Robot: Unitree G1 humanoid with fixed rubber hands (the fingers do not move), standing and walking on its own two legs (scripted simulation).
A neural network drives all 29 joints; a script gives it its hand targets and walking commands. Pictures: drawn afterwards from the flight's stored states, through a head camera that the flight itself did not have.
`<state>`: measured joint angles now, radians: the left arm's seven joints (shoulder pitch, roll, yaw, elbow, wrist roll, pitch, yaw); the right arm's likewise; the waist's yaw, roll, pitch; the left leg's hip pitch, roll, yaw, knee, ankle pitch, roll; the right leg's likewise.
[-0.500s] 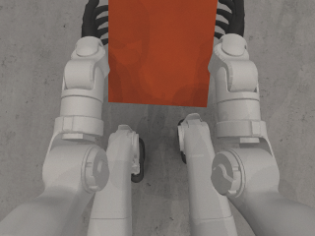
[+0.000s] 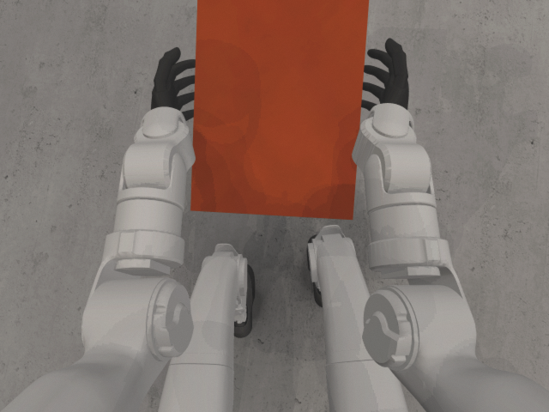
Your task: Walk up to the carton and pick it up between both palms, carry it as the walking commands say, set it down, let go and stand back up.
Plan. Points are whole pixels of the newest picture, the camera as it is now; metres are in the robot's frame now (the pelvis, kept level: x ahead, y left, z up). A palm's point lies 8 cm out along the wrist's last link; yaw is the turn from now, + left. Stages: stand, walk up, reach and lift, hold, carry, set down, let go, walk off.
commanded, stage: reach and lift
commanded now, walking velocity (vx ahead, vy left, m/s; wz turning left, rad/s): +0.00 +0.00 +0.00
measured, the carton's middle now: (278, 116) +0.50 -0.02 -0.12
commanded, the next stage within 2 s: none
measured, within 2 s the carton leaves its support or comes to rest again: neither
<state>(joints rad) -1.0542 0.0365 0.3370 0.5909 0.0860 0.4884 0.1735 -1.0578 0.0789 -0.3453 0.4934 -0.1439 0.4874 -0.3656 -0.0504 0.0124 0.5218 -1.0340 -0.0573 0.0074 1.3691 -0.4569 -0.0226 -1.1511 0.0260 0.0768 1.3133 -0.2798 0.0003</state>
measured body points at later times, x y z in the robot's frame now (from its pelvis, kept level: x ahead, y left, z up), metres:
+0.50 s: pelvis +0.01 +0.01 +0.06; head +0.22 -0.03 +0.45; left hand +0.47 +0.14 +0.02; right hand +0.46 -0.14 +0.02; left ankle +0.12 +0.13 -0.59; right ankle +0.19 -0.11 -0.59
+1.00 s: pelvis +0.07 +0.01 +0.11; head +0.10 -0.02 +0.56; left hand +0.45 +0.13 +0.12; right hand +0.43 -0.15 +0.12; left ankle +0.12 +0.13 -0.59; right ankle +0.19 -0.11 -0.59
